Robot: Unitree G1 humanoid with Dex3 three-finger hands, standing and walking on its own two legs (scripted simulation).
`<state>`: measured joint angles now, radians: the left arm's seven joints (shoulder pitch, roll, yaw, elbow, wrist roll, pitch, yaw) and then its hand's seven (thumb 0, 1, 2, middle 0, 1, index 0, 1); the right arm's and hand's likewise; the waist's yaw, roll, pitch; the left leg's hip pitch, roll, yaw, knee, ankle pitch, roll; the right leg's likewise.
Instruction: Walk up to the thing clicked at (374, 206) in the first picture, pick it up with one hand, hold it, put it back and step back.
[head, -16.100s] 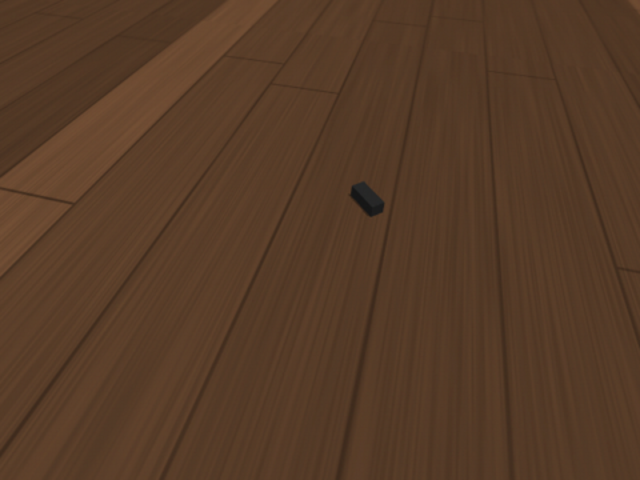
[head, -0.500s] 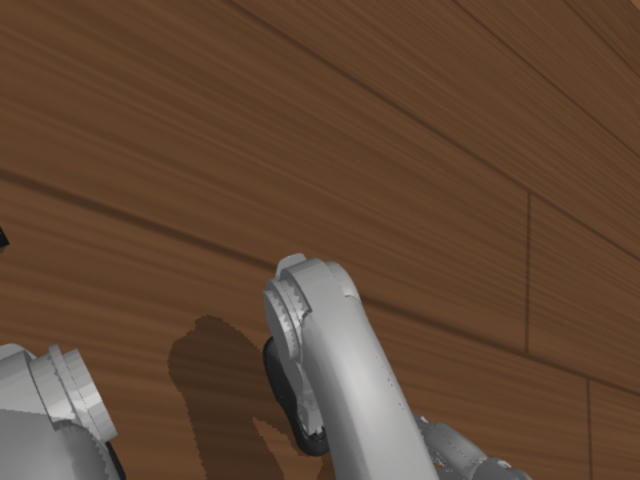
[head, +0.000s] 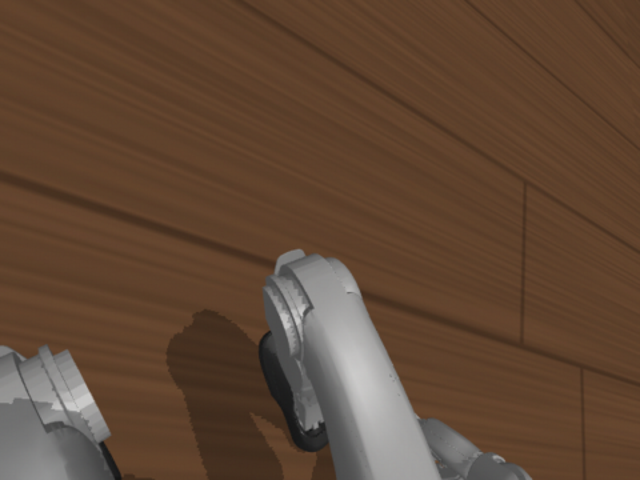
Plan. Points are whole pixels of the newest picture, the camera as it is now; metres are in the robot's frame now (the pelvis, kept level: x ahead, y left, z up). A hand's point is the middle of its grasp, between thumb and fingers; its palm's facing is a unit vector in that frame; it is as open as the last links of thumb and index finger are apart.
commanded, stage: close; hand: left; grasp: from above
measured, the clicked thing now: out of the picture +0.43 +0.32 -0.26
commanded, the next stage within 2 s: settle in 0.98 s
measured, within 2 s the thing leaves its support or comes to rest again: leaves its support in 1.34 s
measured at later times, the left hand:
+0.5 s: hand out of the picture +0.42 +0.32 -0.24, palm faces -0.42 -0.18 -0.89, open 10.3 cm
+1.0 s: hand out of the picture +0.42 +0.33 -0.24, palm faces -0.42 -0.18 -0.89, open 10.1 cm
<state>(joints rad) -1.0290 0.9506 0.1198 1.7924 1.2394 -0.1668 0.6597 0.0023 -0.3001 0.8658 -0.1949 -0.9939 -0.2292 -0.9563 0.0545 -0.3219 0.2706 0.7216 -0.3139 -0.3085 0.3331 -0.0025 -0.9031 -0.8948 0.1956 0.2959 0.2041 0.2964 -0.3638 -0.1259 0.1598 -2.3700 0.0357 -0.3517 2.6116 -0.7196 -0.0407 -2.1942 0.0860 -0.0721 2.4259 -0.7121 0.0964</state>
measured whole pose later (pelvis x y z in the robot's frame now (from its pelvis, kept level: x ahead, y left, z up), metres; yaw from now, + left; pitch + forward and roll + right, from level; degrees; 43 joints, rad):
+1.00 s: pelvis +0.00 +0.00 +0.01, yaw +0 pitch +25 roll -15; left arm -1.03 0.96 0.08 1.77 1.22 -0.19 0.65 0.02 -0.04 0.67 -0.60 -0.78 -0.60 -0.75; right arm 0.06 -0.34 0.29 0.71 -0.31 -0.29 0.30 0.00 -0.91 -0.90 0.20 0.30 0.20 0.30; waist -0.36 -0.14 0.18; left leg -2.35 0.04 -0.34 2.58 -0.71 -0.04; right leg -2.18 0.08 -0.08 2.40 -0.69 0.10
